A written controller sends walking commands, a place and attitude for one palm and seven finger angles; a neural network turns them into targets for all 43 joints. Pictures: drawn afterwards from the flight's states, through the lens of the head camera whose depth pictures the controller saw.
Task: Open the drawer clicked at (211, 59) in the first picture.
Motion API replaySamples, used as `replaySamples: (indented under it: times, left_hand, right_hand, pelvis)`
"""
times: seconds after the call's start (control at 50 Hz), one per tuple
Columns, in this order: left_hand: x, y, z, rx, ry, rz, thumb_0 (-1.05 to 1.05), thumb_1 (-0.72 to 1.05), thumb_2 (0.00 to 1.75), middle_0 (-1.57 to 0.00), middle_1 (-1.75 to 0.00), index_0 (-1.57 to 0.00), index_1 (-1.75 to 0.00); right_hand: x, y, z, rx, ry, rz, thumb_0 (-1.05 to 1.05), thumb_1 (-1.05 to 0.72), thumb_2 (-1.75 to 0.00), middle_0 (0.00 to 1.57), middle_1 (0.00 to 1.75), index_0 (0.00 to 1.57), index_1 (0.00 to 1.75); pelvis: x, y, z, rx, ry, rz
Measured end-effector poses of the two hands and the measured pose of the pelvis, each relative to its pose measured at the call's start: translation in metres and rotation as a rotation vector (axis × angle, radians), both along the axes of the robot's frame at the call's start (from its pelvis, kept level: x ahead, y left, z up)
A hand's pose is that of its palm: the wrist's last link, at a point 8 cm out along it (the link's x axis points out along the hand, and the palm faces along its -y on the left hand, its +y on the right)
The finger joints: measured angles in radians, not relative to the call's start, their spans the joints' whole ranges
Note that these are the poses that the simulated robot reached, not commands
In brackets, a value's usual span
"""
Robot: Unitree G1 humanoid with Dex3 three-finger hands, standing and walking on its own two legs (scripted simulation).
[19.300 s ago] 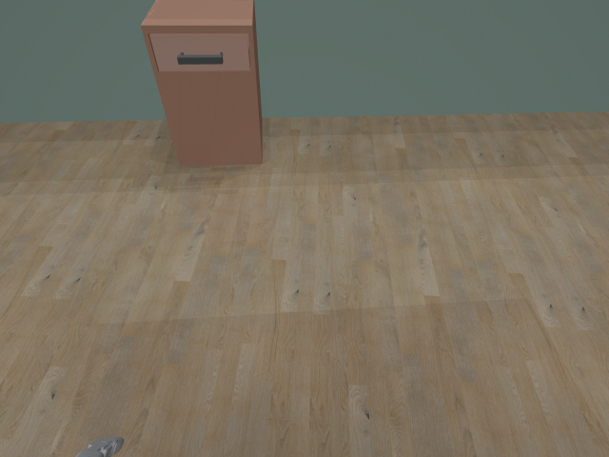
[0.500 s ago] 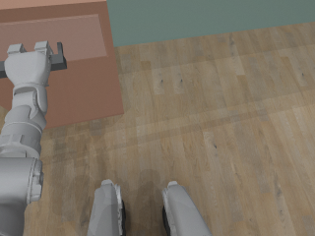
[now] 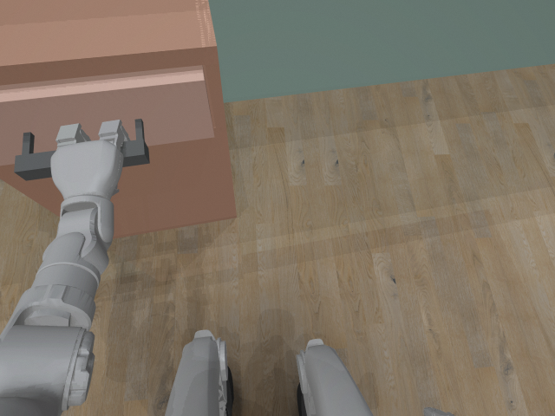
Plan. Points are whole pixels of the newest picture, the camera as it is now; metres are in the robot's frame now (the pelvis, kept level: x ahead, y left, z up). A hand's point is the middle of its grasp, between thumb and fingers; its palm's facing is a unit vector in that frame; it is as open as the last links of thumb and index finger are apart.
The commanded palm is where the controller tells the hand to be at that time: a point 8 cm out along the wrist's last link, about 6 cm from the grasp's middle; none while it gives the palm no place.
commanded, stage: pull the drawer open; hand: left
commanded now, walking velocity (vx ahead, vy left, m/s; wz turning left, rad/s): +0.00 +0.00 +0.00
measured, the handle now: (85, 146) +0.51 +0.28 -0.04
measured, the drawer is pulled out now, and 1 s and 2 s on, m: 0.02 0.10 0.15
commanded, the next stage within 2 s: none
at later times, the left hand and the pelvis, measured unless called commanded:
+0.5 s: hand (107, 204) +0.42 +0.24 -0.06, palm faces -0.04 -0.05 -1.00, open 6.1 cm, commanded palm +0.39 +0.22 -0.01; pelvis +0.00 +0.00 +0.01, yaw +0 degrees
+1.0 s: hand (108, 226) +0.39 +0.24 -0.06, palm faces -0.02 -0.05 -1.00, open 6.1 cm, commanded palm +0.35 +0.22 -0.01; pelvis -0.01 -0.01 +0.01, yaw +1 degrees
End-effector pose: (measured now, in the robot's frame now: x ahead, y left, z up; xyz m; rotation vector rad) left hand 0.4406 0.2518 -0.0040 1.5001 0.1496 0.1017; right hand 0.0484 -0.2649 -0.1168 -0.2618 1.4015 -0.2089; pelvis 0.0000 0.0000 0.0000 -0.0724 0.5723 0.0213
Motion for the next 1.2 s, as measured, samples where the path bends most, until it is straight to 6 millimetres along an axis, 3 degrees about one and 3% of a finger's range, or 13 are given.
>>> replaySamples:
  times: [0.2, 0.72, 1.2]
  left_hand:
    - [-0.014, -0.003, 0.0, 0.008, -0.004, -0.001, 0.01, 0.66, 0.73, -0.28, -1.35, -0.36, -1.34]
    - [-0.056, -0.011, 0.001, 0.02, 0.004, 0.01, 0.01, 0.66, 0.73, -0.3, -1.35, -0.36, -1.34]
    - [-0.082, -0.016, 0.0, 0.021, 0.0, 0.015, 0.01, 0.66, 0.73, -0.3, -1.35, -0.36, -1.34]
  right_hand:
    - [0.011, 0.005, 0.003, 0.015, -0.016, 0.013, 0.0, -0.91, -0.9, 0.21, 0.3, 0.2, 0.3]
    - [0.003, 0.003, 0.002, 0.034, -0.048, 0.012, 0.0, -0.91, -0.9, 0.21, 0.3, 0.2, 0.3]
    - [0.031, -0.002, -0.001, 0.046, -0.114, 0.037, 0.01, -0.91, -0.9, 0.2, 0.3, 0.2, 0.3]
  pelvis:
    - [0.003, 0.003, 0.005, 0.003, -0.014, 0.003]
    - [-0.01, -0.003, 0.008, 0.013, -0.057, 0.007]
    - [-0.009, -0.01, 0.01, 0.028, -0.069, 0.004]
